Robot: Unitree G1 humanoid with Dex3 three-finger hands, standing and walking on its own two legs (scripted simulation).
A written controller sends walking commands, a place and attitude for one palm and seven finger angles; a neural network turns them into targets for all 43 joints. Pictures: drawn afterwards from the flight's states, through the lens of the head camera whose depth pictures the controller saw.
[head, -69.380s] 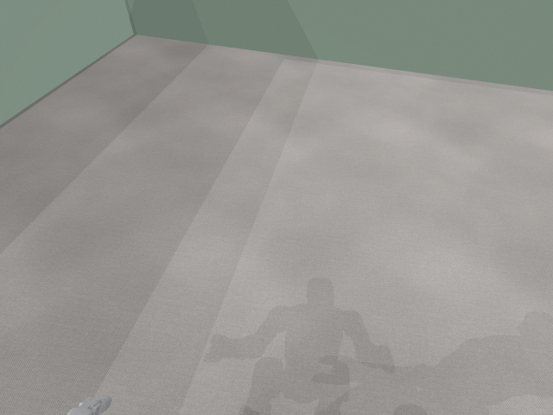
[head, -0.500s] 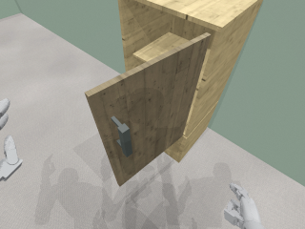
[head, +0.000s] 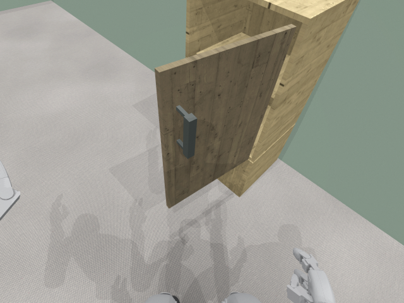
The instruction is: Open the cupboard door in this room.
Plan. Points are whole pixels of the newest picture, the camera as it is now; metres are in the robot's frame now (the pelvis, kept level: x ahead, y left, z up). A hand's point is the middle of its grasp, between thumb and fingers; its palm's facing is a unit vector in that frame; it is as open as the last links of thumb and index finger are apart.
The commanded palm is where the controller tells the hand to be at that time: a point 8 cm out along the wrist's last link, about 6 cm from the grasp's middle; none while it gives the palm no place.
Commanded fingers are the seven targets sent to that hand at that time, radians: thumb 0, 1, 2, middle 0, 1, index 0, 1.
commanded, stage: stop stepping back and stand still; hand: left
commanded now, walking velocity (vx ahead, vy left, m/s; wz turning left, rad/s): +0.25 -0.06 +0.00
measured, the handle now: (184, 132) +0.49 +0.08 +0.03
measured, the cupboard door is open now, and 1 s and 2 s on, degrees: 81 81 81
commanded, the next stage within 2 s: let the arm hang, fingers relaxed in 1.18 s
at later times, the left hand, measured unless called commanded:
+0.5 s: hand (11, 254) +0.15 +0.25 +0.16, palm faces +0.42 -0.82 -0.39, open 7.4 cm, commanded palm +0.08 +0.28 +0.18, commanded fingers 0.00 0.90 0.90 -0.20 -0.30 -0.20 -0.30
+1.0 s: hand (13, 279) +0.12 +0.23 +0.16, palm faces +0.31 -0.84 -0.45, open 7.4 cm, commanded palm +0.06 +0.28 +0.18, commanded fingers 0.00 0.90 0.90 -0.20 -0.30 -0.20 -0.30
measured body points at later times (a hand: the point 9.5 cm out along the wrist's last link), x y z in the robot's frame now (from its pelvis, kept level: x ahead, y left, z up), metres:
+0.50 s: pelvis -0.08 -0.01 +0.00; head -0.10 +0.00 +0.45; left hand +0.12 +0.29 +0.18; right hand +0.04 -0.28 -0.08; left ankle -0.02 +0.09 -0.73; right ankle -0.15 -0.11 -0.73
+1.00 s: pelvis -0.11 +0.00 +0.01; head -0.09 +0.00 +0.46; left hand +0.10 +0.27 +0.19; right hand +0.04 -0.24 -0.07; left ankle -0.04 +0.09 -0.73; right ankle -0.15 -0.11 -0.73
